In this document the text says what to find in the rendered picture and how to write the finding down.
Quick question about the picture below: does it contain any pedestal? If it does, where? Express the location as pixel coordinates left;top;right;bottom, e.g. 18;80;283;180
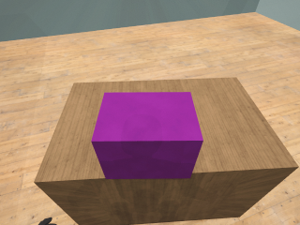
34;77;299;225

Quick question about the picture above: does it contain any carton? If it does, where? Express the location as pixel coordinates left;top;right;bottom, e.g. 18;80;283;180
91;92;203;179

